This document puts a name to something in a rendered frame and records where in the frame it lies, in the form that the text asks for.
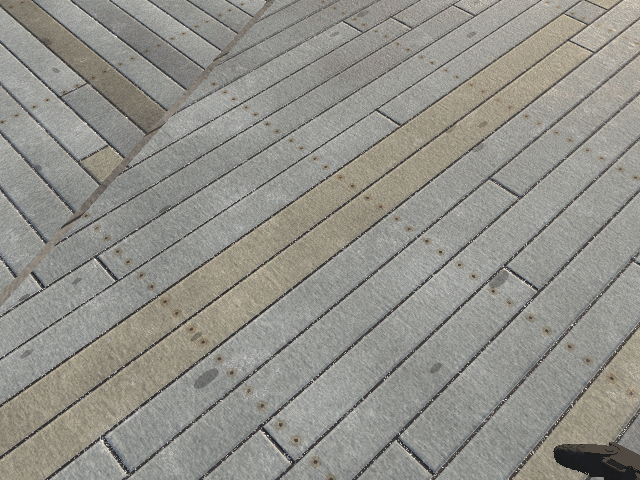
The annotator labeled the right robot hand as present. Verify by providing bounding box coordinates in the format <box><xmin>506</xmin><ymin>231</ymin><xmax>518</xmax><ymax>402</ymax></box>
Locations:
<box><xmin>553</xmin><ymin>442</ymin><xmax>640</xmax><ymax>480</ymax></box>

